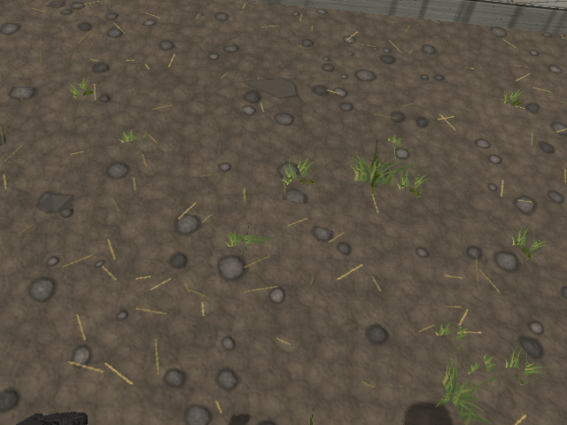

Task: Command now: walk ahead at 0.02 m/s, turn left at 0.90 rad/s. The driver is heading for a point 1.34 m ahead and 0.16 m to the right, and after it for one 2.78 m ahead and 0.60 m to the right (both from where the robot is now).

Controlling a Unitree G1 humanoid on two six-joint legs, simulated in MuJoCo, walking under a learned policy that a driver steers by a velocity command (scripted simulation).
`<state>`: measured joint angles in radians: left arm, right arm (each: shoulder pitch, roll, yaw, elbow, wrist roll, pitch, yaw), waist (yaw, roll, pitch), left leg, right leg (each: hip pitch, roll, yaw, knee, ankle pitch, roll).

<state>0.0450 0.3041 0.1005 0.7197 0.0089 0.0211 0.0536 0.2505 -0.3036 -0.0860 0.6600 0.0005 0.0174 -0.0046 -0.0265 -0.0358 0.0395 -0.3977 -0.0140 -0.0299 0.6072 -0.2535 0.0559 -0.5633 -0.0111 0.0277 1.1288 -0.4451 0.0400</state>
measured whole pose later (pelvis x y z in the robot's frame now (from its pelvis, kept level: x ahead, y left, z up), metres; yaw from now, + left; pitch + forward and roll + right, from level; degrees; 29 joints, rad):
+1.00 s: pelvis +0.46 -0.08 +0.00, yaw -20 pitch +2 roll +2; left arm 0.28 0.34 0.07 0.80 0.03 -0.05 -0.04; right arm 0.26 -0.31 -0.05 0.73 -0.06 -0.07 -0.01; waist 0.00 -0.03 -0.01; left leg -0.26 -0.02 0.04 0.50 -0.28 0.01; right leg -0.42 0.04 0.06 1.21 -0.31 -0.11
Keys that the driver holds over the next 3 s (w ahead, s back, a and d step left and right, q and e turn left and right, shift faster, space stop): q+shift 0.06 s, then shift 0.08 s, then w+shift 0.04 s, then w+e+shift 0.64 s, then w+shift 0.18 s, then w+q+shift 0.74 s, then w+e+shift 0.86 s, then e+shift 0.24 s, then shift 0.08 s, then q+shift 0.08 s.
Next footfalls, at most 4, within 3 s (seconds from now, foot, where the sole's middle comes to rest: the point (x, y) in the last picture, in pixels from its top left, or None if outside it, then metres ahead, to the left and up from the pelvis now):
0.46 right None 0.13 -0.14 -0.77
0.84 left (251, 388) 0.53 0.03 -0.77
1.24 right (393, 289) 0.80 -0.35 -0.77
1.68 left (340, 164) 1.24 -0.25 -0.77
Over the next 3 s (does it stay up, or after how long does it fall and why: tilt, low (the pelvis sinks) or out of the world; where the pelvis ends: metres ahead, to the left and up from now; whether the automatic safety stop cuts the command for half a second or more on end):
stays up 2.23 -0.39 0.08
